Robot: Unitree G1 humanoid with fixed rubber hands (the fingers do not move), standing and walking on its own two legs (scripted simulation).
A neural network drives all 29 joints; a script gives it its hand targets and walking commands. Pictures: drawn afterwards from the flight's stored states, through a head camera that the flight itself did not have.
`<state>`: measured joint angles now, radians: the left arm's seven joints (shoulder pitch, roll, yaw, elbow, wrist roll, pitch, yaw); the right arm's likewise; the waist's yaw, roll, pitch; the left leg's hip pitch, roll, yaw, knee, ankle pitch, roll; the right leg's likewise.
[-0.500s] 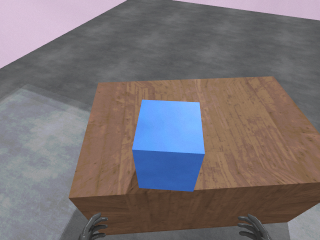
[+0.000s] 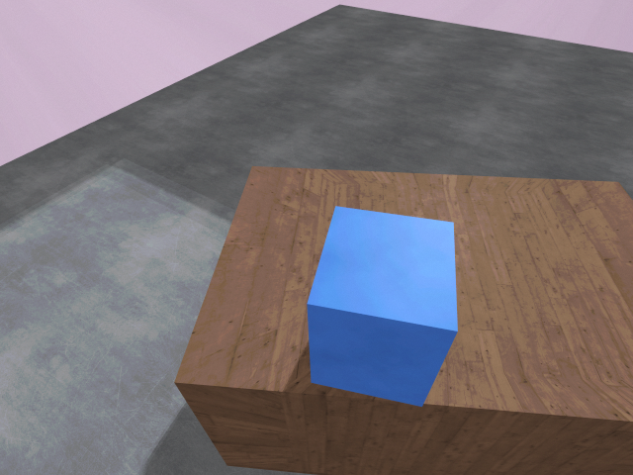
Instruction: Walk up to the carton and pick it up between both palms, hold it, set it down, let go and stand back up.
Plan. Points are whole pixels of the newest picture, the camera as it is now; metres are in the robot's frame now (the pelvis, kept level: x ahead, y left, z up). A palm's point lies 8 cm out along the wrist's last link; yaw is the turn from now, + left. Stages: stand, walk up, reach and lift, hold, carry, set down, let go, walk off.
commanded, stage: stand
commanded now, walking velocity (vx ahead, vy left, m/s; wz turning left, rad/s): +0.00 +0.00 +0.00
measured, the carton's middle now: (378, 306) +0.43 -0.07 -0.09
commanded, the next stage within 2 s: none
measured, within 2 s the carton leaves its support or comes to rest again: neither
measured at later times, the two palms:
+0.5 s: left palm out of the picture +0.01 +0.24 -0.14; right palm out of the picture +0.03 -0.23 -0.13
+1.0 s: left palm out of the picture -0.02 +0.20 -0.14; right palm out of the picture +0.01 -0.22 -0.14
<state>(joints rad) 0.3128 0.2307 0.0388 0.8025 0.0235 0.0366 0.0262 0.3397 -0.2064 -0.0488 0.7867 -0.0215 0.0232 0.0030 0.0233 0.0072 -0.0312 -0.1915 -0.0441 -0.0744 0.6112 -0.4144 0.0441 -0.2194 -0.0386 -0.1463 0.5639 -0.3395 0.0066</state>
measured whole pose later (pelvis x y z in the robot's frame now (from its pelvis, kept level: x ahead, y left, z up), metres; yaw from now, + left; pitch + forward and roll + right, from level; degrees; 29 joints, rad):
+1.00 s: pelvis +0.03 -0.01 +0.01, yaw +4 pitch -2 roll -1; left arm 0.30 0.14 0.00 1.15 0.01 0.03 0.05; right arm 0.35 -0.13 0.02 1.10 0.00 0.00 -0.06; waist 0.01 0.01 0.02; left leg -0.06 -0.06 -0.14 0.48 -0.38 0.04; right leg -0.07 -0.05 -0.21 0.45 -0.34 0.01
